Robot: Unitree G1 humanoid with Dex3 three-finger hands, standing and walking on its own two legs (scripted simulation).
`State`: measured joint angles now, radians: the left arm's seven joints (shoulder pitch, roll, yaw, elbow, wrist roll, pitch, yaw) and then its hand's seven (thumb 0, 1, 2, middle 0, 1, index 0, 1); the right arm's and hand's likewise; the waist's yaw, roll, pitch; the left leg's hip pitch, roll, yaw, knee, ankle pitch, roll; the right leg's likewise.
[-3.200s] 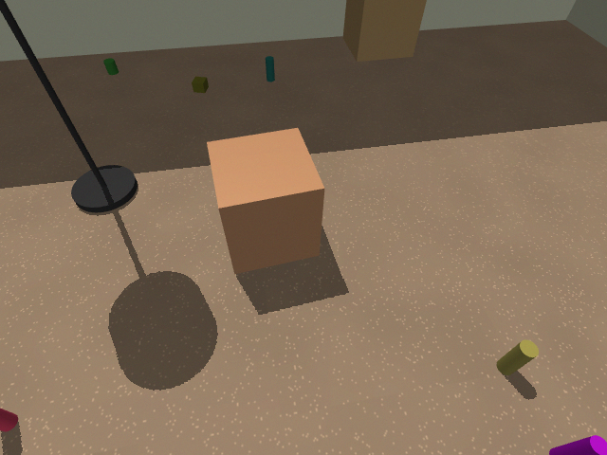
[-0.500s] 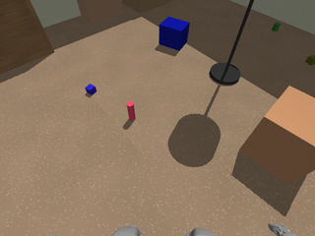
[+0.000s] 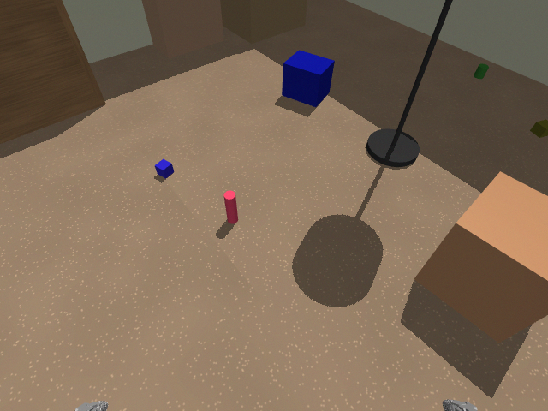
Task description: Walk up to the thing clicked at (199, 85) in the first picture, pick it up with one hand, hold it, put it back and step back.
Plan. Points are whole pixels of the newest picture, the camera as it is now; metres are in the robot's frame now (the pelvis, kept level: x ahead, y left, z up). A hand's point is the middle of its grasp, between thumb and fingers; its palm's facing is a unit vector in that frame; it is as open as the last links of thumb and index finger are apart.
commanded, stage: walk up
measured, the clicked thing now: (542, 128) +1.66 -1.58 -0.74
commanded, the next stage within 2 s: stand in 0.14 s
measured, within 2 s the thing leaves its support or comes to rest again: neither
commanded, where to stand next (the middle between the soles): +0.06 -0.02 m, yaw -3 degrees
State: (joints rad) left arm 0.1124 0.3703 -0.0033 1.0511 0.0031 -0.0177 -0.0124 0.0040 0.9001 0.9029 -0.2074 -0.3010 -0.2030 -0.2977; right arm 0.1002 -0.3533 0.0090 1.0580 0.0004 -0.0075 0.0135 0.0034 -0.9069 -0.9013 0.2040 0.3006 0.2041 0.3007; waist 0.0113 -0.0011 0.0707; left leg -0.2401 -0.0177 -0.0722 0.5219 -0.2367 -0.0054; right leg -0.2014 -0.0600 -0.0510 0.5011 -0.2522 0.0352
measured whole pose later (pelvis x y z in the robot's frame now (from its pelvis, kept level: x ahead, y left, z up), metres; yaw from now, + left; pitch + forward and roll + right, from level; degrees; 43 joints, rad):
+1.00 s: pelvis +0.01 -0.02 +0.01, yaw -1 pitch -2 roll +0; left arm 0.09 0.36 0.01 1.15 0.01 -0.01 -0.01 0.00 0.90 0.90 -0.21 -0.30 -0.20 -0.30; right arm 0.09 -0.35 0.01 1.16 -0.01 0.00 0.01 0.00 -0.91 -0.90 0.20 0.30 0.20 0.30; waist 0.00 0.00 0.06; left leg -0.14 0.02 -0.06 0.33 -0.15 -0.04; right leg -0.12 -0.02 -0.05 0.34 -0.17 0.01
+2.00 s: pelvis +0.02 -0.03 +0.01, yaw -1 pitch -2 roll +0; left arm 0.10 0.35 0.01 1.14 0.01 0.00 -0.01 0.00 0.90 0.90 -0.21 -0.30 -0.20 -0.30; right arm 0.11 -0.35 0.02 1.14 -0.01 0.00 0.00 0.00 -0.91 -0.90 0.20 0.30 0.20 0.30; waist 0.00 0.01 0.06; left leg -0.13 0.03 -0.06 0.33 -0.17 -0.05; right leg -0.11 -0.01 -0.05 0.33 -0.19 0.00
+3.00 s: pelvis +0.00 +0.04 -0.01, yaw -20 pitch -1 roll -1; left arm 0.25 0.38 0.07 0.87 0.05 0.05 0.00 0.01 0.90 0.90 -0.21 -0.30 -0.20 -0.30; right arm 0.02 -0.39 -0.10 0.86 -0.03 0.02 0.03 0.00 -0.91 -0.90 0.20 0.30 0.20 0.30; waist 0.04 -0.02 0.14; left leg -0.27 -0.04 -0.06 0.55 -0.27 0.01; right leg -0.34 0.06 0.27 0.55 -0.23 0.05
